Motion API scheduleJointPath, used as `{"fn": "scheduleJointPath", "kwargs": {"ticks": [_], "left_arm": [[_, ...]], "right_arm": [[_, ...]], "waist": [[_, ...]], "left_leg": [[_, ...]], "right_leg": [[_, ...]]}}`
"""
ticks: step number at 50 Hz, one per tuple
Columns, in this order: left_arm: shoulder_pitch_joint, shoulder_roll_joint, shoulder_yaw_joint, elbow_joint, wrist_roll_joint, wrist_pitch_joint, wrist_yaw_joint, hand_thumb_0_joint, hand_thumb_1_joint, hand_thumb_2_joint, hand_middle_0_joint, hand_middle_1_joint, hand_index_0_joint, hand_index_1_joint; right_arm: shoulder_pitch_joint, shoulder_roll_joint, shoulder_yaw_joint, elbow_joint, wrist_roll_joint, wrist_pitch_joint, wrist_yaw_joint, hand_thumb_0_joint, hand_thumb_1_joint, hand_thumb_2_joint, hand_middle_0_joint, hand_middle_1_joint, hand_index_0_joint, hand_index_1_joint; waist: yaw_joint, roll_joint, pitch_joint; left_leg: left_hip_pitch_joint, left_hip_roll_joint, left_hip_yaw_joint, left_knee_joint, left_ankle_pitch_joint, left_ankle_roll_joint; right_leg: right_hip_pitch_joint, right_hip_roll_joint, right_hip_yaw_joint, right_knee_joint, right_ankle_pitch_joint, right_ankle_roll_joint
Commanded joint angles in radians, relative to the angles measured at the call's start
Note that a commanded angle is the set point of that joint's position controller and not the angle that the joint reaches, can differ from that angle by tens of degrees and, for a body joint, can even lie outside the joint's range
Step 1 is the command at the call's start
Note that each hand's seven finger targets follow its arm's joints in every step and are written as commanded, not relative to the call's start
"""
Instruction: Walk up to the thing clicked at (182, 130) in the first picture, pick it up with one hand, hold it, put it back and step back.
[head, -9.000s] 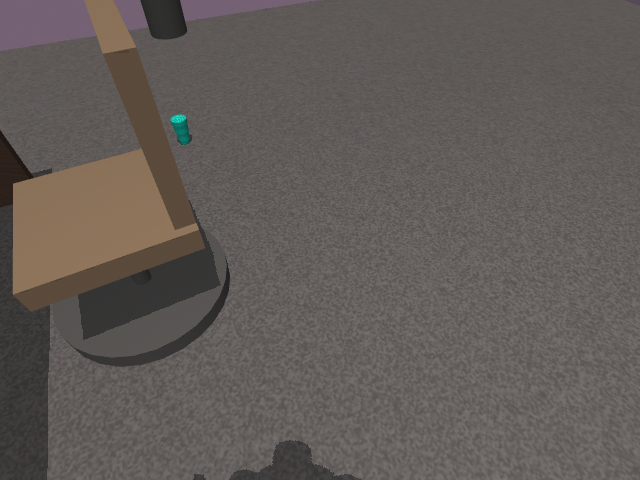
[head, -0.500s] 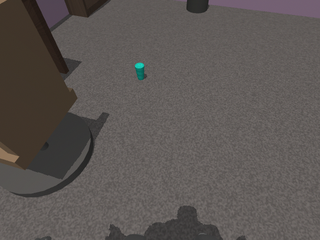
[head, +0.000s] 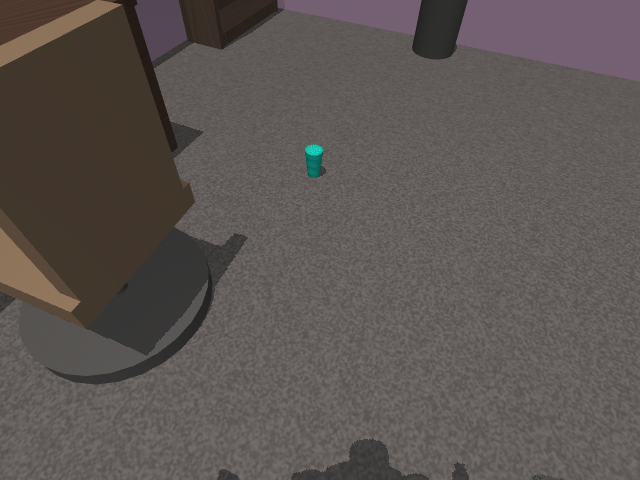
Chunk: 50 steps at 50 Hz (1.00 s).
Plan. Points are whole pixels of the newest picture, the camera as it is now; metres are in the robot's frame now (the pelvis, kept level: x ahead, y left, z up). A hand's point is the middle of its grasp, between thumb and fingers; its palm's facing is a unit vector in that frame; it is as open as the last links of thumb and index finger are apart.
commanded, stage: walk up
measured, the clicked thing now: (313, 162) +1.49 +0.11 -0.69
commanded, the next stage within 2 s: stand in 0.28 s
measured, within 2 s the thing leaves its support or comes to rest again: neither
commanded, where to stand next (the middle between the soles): +0.06 -0.03 m, yaw -2 degrees
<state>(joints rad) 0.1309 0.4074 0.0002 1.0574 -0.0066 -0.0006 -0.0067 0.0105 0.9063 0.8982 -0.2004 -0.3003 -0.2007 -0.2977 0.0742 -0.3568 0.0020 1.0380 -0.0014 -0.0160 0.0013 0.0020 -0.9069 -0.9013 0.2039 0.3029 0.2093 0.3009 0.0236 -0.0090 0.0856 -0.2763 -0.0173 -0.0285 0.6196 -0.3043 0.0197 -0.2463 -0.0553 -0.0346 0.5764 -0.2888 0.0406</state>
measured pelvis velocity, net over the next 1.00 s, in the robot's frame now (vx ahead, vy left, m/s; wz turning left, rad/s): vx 0.01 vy -0.03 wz -0.01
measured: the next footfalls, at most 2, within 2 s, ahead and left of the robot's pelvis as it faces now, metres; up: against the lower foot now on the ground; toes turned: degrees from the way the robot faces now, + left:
none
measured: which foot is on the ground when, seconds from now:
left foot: down 0.00-1.00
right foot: down 0.00-1.00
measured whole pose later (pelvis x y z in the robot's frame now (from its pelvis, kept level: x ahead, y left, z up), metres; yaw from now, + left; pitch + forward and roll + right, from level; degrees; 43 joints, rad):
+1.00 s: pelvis +0.01 -0.03 +0.02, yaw +0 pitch -2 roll +0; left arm 0.08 0.35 0.01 1.15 0.01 -0.01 -0.01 0.01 0.91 0.90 -0.20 -0.30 -0.20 -0.30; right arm 0.08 -0.35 -0.01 1.15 -0.01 0.00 0.01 0.00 -0.91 -0.90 0.20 0.30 0.21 0.30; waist -0.01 0.00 0.05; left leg -0.12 0.02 -0.04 0.33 -0.17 -0.03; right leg -0.12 -0.02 -0.05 0.33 -0.17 0.00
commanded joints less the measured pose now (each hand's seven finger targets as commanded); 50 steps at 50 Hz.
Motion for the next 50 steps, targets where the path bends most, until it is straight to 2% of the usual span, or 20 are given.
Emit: {"fn": "scheduleJointPath", "kwargs": {"ticks": [1, 2, 5, 9, 13, 15, 18, 19, 21, 23, 24, 28, 34, 36, 38, 40, 43, 50], "left_arm": [[-0.063, 0.193, 0.031, -0.03, -0.001, -0.035, 0.006, 0.0, 0.9, 0.9, -0.2, -0.3, -0.2, -0.3], [-0.083, 0.191, 0.03, -0.026, -0.001, -0.034, 0.006, 0.0, 0.9, 0.9, -0.2, -0.3, -0.2, -0.3], [-0.087, 0.182, 0.026, -0.002, -0.001, -0.032, 0.004, 0.0, 0.9, 0.9, -0.2, -0.3, -0.2, -0.3], [-0.105, 0.175, 0.029, 0.021, 0.004, -0.033, 0.002, 0.0, 0.9, 0.9, -0.2, -0.3, -0.2, -0.3], [-0.1, 0.173, 0.033, 0.036, 0.006, -0.034, 0.002, 0.0, 0.9, 0.9, -0.2, -0.3, -0.2, -0.3], [-0.092, 0.167, 0.031, 0.043, 0.013, -0.037, 0.008, 0.0, 0.9, 0.9, -0.2, -0.3, -0.2, -0.3], [-0.11, 0.172, 0.035, 0.042, 0.014, -0.039, 0.011, 0.0, 0.9, 0.9, -0.2, -0.3, -0.2, -0.3], [-0.104, 0.164, 0.034, 0.044, 0.013, -0.039, 0.011, 0.0, 0.9, 0.9, -0.2, -0.3, -0.2, -0.3], [-0.102, 0.169, 0.039, 0.045, 0.013, -0.04, 0.012, 0.0, 0.9, 0.9, -0.2, -0.3, -0.2, -0.3], [-0.091, 0.169, 0.04, 0.048, 0.013, -0.04, 0.013, 0.0, 0.9, 0.9, -0.2, -0.3, -0.2, -0.3], [-0.1, 0.175, 0.043, 0.044, 0.015, -0.041, 0.014, 0.0, 0.9, 0.9, -0.2, -0.3, -0.2, -0.3], [-0.099, 0.161, 0.044, 0.042, 0.013, -0.037, 0.012, 0.0, 0.9, 0.9, -0.2, -0.3, -0.2, -0.3], [-0.105, 0.172, 0.048, 0.038, 0.013, -0.034, 0.014, 0.0, 0.9, 0.9, -0.2, -0.3, -0.2, -0.3], [-0.107, 0.171, 0.047, 0.037, 0.012, -0.034, 0.013, 0.0, 0.9, 0.9, -0.2, -0.3, -0.2, -0.3], [-0.109, 0.168, 0.049, 0.036, 0.013, -0.033, 0.014, 0.0, 0.9, 0.9, -0.2, -0.3, -0.2, -0.3], [-0.105, 0.167, 0.049, 0.034, 0.012, -0.033, 0.014, 0.0, 0.9, 0.9, -0.2, -0.3, -0.2, -0.3], [-0.097, 0.165, 0.05, 0.035, 0.012, -0.034, 0.013, 0.0, 0.9, 0.9, -0.2, -0.3, -0.2, -0.3], [-0.109, 0.166, 0.053, 0.03, 0.011, -0.032, 0.012, 0.0, 0.9, 0.9, -0.2, -0.3, -0.2, -0.3]], "right_arm": [[-0.068, -0.235, -0.045, -0.031, 0.008, -0.029, -0.013, 0.0, -0.9, -0.9, 0.2, 0.3, 0.2, 0.3], [-0.069, -0.232, -0.046, -0.021, 0.007, -0.027, -0.013, 0.0, -0.9, -0.9, 0.2, 0.3, 0.2, 0.3], [-0.088, -0.234, -0.042, 0.002, 0.007, -0.026, -0.009, 0.0, -0.9, -0.9, 0.2, 0.3, 0.2, 0.3], [-0.096, -0.226, -0.041, 0.027, 0.004, -0.024, -0.007, 0.0, -0.9, -0.9, 0.2, 0.3, 0.2, 0.3], [-0.101, -0.218, -0.039, 0.043, 0.003, -0.024, -0.006, 0.0, -0.9, -0.9, 0.2, 0.3, 0.2, 0.3], [-0.097, -0.214, -0.048, 0.042, -0.003, -0.022, -0.003, 0.0, -0.9, -0.9, 0.2, 0.3, 0.2, 0.3], [-0.091, -0.209, -0.052, 0.047, -0.004, -0.019, -0.002, 0.0, -0.9, -0.9, 0.2, 0.3, 0.2, 0.3], [-0.099, -0.218, -0.054, 0.049, -0.004, -0.016, -0.002, 0.0, -0.9, -0.9, 0.2, 0.3, 0.2, 0.3], [-0.097, -0.21, -0.055, 0.048, -0.005, -0.017, -0.002, 0.0, -0.9, -0.9, 0.2, 0.3, 0.2, 0.3], [-0.096, -0.205, -0.054, 0.049, -0.003, -0.016, -0.002, 0.0, -0.9, -0.9, 0.2, 0.3, 0.2, 0.3], [-0.083, -0.201, -0.055, 0.048, -0.004, -0.017, -0.003, 0.0, -0.9, -0.9, 0.2, 0.3, 0.2, 0.3], [-0.077, -0.208, -0.053, 0.052, -0.004, -0.018, -0.006, 0.0, -0.9, -0.9, 0.2, 0.3, 0.2, 0.3], [-0.063, -0.2, -0.05, 0.056, -0.005, -0.011, -0.004, 0.0, -0.9, -0.9, 0.2, 0.3, 0.2, 0.3], [-0.058, -0.198, -0.048, 0.06, -0.004, -0.011, -0.004, 0.0, -0.9, -0.9, 0.2, 0.3, 0.2, 0.3], [-0.047, -0.204, -0.048, 0.062, -0.006, -0.01, -0.004, 0.0, -0.9, -0.9, 0.2, 0.3, 0.2, 0.3], [-0.057, -0.205, -0.049, 0.057, -0.006, -0.011, -0.005, 0.0, -0.9, -0.9, 0.2, 0.3, 0.2, 0.3], [-0.053, -0.201, -0.045, 0.057, -0.004, -0.013, -0.005, 0.0, -0.9, -0.9, 0.2, 0.3, 0.2, 0.3], [-0.039, -0.203, -0.043, 0.053, -0.007, -0.013, -0.007, 0.0, -0.9, -0.9, 0.2, 0.3, 0.2, 0.3]], "waist": [[-0.014, 0.015, -0.138], [-0.021, 0.017, -0.131], [-0.012, 0.033, -0.123], [-0.015, 0.023, -0.107], [-0.012, 0.022, -0.111], [-0.013, 0.024, -0.129], [-0.023, 0.022, -0.11], [-0.018, 0.045, -0.095], [-0.016, 0.03, -0.116], [-0.015, 0.026, -0.115], [-0.018, 0.005, -0.135], [-0.017, 0.018, -0.137], [-0.023, -0.008, -0.117], [-0.022, 0.004, -0.112], [-0.025, 0.009, -0.108], [-0.018, 0.006, -0.121], [-0.019, 0.015, -0.118], [-0.025, 0.01, -0.129]], "left_leg": [[0.063, 0.114, -0.124, -0.192, 0.208, 0.03], [0.058, 0.114, -0.122, -0.215, 0.192, 0.024], [0.076, 0.119, -0.129, -0.263, 0.165, 0.019], [0.072, 0.118, -0.127, -0.314, 0.131, 0.01], [0.09, 0.116, -0.115, -0.326, 0.149, 0.003], [0.132, 0.131, -0.121, -0.329, 0.205, -0.002], [0.103, 0.126, -0.113, -0.344, 0.159, -0.007], [0.087, 0.122, -0.112, -0.347, 0.129, -0.005], [0.103, 0.129, -0.11, -0.347, 0.19, -0.006], [0.113, 0.121, -0.102, -0.34, 0.192, -0.006], [0.123, 0.128, -0.102, -0.331, 0.234, -0.005], [0.129, 0.134, -0.097, -0.332, 0.276, -0.006], [0.141, 0.127, -0.09, -0.334, 0.216, -0.012], [0.135, 0.131, -0.091, -0.336, 0.233, -0.013], [0.106, 0.129, -0.088, -0.341, 0.198, -0.01], [0.134, 0.136, -0.09, -0.333, 0.253, -0.01], [0.135, 0.134, -0.084, -0.33, 0.265, -0.01], [0.146, 0.139, -0.079, -0.334, 0.285, -0.014]], "right_leg": [[0.077, -0.084, 0.084, -0.152, 0.186, -0.072], [0.085, -0.086, 0.078, -0.164, 0.171, -0.071], [0.094, -0.086, 0.071, -0.202, 0.139, -0.061], [0.114, -0.086, 0.069, -0.251, 0.102, -0.055], [0.123, -0.089, 0.068, -0.282, 0.101, -0.052], [0.126, -0.085, 0.079, -0.272, 0.125, -0.055], [0.132, -0.084, 0.084, -0.281, 0.107, -0.053], [0.131, -0.084, 0.087, -0.289, 0.099, -0.05], [0.153, -0.087, 0.087, -0.283, 0.136, -0.053], [0.146, -0.088, 0.091, -0.297, 0.132, -0.051], [0.164, -0.092, 0.09, -0.291, 0.154, -0.055], [0.171, -0.088, 0.083, -0.285, 0.196, -0.055], [0.135, -0.087, 0.092, -0.313, 0.137, -0.053], [0.141, -0.09, 0.095, -0.312, 0.152, -0.055], [0.163, -0.085, 0.092, -0.313, 0.147, -0.052], [0.156, -0.089, 0.093, -0.308, 0.175, -0.056], [0.162, -0.087, 0.09, -0.306, 0.212, -0.053], [0.169, -0.087, 0.091, -0.305, 0.219, -0.056]]}}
